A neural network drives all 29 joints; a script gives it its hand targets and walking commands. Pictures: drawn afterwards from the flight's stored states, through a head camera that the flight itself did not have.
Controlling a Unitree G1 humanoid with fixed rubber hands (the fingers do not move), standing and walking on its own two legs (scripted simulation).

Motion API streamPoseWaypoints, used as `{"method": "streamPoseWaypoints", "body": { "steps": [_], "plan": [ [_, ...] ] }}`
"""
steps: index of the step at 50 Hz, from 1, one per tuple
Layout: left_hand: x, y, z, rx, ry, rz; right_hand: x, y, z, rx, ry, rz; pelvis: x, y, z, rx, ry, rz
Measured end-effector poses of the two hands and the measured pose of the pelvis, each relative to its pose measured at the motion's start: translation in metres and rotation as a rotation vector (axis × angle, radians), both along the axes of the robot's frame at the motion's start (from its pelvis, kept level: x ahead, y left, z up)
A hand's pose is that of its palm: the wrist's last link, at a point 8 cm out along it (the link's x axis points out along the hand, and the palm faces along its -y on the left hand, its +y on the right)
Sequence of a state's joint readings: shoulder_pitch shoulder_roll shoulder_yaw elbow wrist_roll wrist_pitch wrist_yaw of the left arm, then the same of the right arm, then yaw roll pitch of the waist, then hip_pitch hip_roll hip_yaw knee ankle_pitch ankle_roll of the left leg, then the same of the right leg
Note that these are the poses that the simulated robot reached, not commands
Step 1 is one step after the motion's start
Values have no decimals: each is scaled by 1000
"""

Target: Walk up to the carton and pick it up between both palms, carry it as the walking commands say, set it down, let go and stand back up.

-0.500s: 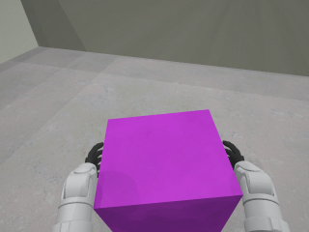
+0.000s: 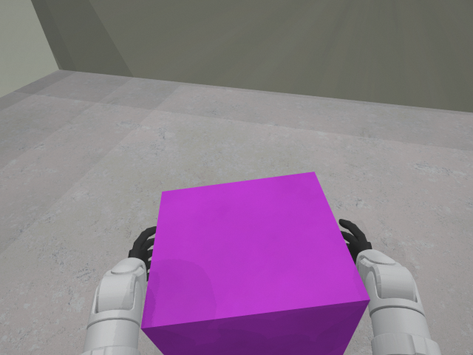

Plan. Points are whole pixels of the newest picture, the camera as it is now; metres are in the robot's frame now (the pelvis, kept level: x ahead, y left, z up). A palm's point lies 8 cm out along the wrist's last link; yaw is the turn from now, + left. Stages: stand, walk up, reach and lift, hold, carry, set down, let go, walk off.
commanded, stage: hold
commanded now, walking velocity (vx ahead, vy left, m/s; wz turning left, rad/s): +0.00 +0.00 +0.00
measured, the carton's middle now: (250, 279) +0.30 -0.01 -0.02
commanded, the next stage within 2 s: carry in 0.64 s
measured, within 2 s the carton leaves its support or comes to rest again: neither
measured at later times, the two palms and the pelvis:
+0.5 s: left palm (133, 271) +0.28 +0.20 +0.04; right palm (357, 261) +0.29 -0.19 +0.04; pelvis +0.00 +0.00 +0.00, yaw +0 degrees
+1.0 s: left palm (138, 264) +0.27 +0.17 +0.08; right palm (376, 254) +0.28 -0.21 +0.08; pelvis -0.01 -0.01 -0.01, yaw +1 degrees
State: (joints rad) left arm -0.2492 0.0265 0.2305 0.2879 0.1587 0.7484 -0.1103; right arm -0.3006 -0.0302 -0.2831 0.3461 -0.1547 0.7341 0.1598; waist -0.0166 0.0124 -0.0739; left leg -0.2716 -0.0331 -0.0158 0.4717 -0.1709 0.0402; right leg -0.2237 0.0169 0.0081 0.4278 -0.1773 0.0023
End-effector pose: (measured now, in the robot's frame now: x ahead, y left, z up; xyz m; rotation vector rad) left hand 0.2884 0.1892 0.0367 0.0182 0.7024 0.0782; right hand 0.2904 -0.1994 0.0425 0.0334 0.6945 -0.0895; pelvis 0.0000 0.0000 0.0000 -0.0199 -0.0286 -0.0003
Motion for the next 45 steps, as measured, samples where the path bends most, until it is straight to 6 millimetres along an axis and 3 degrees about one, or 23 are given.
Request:
{"method": "streamPoseWaypoints", "body": {
  "steps": [36, 45],
  "plan": [
    [-7, 5, 2, -10, -19, 17, -3, 6, 2, 3, -21, 4, -1, 1, -1, 5, -5, 5],
    [-15, -9, 28, -25, -49, 64, -5, -8, 22, 56, -55, -25, -4, -12, -7, 44, -21, 17]
  ]
}}
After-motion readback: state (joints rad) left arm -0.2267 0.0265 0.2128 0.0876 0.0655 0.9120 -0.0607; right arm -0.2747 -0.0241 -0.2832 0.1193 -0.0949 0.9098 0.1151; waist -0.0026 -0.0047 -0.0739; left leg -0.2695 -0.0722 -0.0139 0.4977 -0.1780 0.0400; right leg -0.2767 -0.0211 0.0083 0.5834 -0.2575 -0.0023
